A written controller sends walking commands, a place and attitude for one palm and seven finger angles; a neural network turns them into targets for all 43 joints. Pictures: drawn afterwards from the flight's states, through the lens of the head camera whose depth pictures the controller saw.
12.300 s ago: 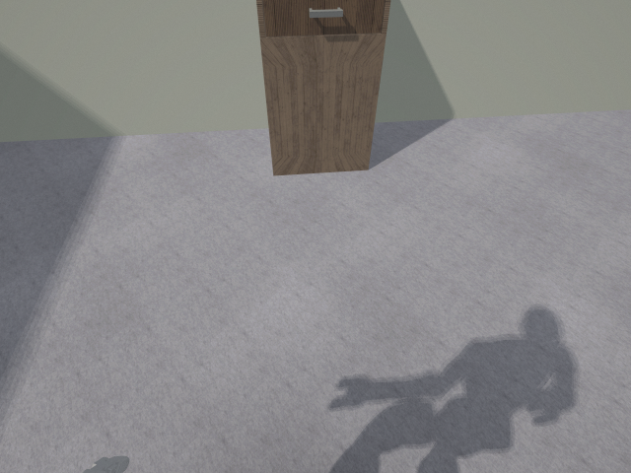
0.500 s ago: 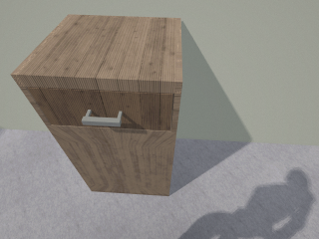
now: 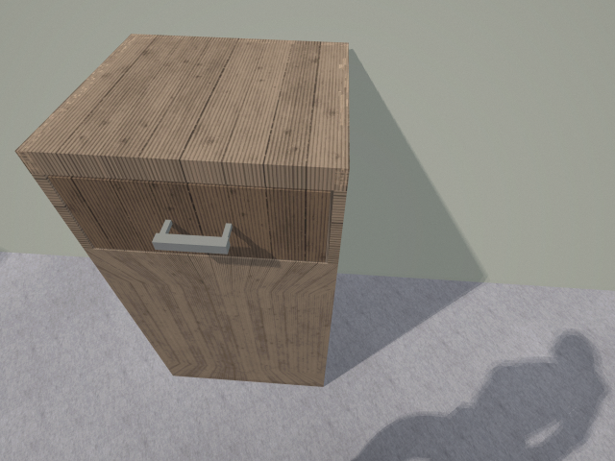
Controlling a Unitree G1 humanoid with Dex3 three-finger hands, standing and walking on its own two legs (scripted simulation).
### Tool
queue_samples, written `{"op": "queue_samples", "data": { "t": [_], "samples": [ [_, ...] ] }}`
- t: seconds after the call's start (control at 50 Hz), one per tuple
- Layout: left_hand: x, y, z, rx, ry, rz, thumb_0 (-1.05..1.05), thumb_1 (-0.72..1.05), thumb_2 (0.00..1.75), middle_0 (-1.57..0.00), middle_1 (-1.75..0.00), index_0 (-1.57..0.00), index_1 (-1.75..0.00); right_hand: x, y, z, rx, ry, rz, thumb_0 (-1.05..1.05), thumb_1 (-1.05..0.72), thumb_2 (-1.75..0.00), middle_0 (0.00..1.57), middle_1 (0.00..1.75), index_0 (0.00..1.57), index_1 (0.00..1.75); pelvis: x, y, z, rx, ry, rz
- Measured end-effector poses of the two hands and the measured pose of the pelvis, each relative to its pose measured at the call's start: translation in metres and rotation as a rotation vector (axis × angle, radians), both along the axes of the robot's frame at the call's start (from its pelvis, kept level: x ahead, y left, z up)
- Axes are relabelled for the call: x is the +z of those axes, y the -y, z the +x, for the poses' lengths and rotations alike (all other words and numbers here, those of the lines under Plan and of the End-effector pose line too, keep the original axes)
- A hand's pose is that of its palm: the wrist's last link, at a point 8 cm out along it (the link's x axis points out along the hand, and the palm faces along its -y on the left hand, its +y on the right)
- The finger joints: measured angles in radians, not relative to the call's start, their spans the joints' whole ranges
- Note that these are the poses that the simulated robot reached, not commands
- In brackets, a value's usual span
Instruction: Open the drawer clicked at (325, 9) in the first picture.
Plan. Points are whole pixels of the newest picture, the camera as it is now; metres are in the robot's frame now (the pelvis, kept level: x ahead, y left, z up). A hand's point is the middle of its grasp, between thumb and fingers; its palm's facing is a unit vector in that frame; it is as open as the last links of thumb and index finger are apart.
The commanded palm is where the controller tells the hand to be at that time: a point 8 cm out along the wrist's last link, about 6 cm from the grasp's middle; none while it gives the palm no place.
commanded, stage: look again from close up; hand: left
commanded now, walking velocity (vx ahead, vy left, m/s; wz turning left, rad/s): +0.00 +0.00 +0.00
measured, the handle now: (194, 235) +0.46 +0.23 -0.01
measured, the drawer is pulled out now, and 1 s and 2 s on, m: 0.00 0.00 0.00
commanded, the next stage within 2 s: shuffle to correct the standing spot in 0.54 s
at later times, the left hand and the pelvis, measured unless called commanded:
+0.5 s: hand out of the picture -0.02 +0.15 -0.18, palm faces +0.05 -0.98 -0.17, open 7.3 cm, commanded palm none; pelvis +0.00 -0.01 +0.00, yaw +0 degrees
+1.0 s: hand out of the picture -0.03 +0.17 -0.18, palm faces +0.09 -0.97 -0.23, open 7.3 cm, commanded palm none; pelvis -0.04 -0.01 -0.01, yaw +2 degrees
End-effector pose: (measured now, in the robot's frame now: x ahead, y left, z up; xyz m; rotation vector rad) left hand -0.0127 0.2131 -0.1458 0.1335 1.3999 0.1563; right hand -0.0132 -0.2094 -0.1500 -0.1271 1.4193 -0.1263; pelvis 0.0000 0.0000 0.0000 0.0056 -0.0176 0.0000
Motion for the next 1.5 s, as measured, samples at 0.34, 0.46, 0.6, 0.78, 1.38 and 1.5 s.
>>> {"op": "queue_samples", "data": {
  "t": [0.34,0.46,0.6,0.78,1.38,1.5],
  "samples": [
    [-0.001,0.012,-0.011,0.016,-0.021,-0.019,0.01,0.92,0.9,-0.2,-0.3,-0.2,-0.3,0.0,-0.002,-0.007,-0.004,-0.016,0.012,0.0,-0.91,-0.9,0.2,0.3,0.2,0.3,0.001,0.004,-0.001,0.003,0.0,0.001],
    [-0.001,0.016,-0.014,0.022,-0.024,-0.021,0.01,0.92,0.9,-0.2,-0.3,-0.2,-0.3,0.0,-0.002,-0.01,-0.005,-0.02,0.017,0.0,-0.91,-0.9,0.2,0.3,0.2,0.3,0.001,0.006,-0.001,0.005,0.0,0.002],
    [0.0,0.02,-0.017,0.028,-0.022,-0.02,0.01,0.91,0.9,-0.2,-0.3,-0.2,-0.3,-0.001,-0.001,-0.012,-0.006,-0.021,0.022,0.0,-0.91,-0.9,0.2,0.3,0.2,0.3,0.001,0.009,-0.002,0.006,0.001,0.004],
    [0.001,0.021,-0.02,0.035,-0.021,-0.004,0.01,0.92,0.9,-0.2,-0.3,-0.2,-0.3,-0.003,0.005,-0.015,-0.01,-0.024,0.024,0.01,-0.91,-0.9,0.2,0.3,0.2,0.3,-0.001,0.014,-0.009,0.005,-0.005,0.01],
    [-0.003,0.0,-0.05,0.028,-0.014,0.0,0.01,0.92,0.9,-0.19,-0.3,-0.2,-0.3,-0.007,-0.008,-0.037,0.006,-0.009,0.025,0.01,-0.92,-0.9,0.2,0.3,0.2,0.3,-0.006,-0.005,-0.036,0.029,-0.024,-0.016],
    [-0.003,0.002,-0.052,0.023,-0.05,0.0,0.01,0.91,0.9,-0.2,-0.3,-0.2,-0.3,-0.013,-0.008,-0.025,0.011,0.015,0.035,0.01,-0.91,-0.9,0.2,0.3,0.2,0.3,-0.01,-0.007,-0.026,0.028,-0.025,-0.013]
  ]
}}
